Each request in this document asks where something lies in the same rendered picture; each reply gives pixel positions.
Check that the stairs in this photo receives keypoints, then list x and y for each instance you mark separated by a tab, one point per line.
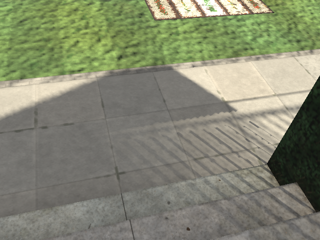
243	204

